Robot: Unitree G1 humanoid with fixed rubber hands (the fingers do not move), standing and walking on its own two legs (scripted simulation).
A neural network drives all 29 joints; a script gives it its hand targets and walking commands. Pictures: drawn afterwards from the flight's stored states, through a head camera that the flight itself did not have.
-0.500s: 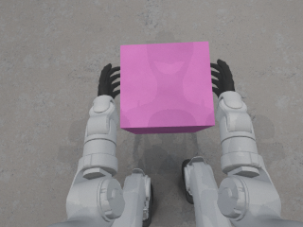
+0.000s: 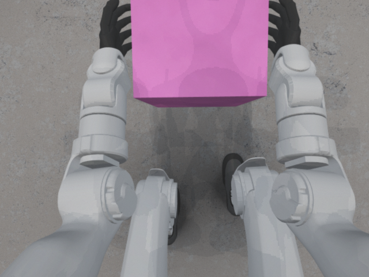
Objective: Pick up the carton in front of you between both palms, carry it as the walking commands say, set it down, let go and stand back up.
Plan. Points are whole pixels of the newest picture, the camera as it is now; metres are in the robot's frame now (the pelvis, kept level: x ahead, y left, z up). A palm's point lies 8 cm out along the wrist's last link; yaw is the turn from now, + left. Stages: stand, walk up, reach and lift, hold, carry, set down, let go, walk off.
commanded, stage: set down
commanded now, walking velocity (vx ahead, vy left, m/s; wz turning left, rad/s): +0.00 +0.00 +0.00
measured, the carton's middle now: (197, 55) +0.53 -0.04 -0.20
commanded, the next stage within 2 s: none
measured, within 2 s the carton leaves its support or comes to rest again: rests again in 0.88 s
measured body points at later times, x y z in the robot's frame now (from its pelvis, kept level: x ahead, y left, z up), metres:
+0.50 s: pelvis +0.00 +0.01 -0.08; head +0.38 +0.00 +0.15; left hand +0.58 +0.09 -0.26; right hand +0.56 -0.21 -0.24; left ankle +0.06 +0.12 -0.43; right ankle +0.14 -0.12 -0.43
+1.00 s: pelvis -0.01 +0.01 -0.09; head +0.37 +0.00 +0.14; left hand +0.57 +0.09 -0.27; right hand +0.55 -0.22 -0.27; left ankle +0.06 +0.12 -0.43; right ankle +0.14 -0.12 -0.43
